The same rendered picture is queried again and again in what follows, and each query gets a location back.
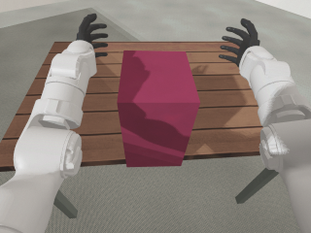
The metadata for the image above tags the robot right upper arm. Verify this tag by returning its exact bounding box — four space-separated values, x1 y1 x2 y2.
259 118 311 233

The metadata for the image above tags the right robot forearm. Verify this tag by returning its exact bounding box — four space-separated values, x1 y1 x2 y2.
239 46 311 127

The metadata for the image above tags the left robot forearm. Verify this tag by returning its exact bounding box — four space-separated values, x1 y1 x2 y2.
14 40 97 170

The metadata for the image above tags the robot left hand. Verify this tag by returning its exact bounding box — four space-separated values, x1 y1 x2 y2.
76 14 108 58

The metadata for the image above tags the table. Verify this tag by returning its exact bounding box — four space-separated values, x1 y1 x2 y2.
0 41 279 218

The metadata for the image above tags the carton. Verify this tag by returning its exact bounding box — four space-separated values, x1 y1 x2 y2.
117 50 200 167

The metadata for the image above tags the robot right hand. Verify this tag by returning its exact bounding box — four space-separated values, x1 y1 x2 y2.
219 18 260 67

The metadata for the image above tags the robot left upper arm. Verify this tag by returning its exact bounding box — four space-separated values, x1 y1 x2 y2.
0 126 83 233

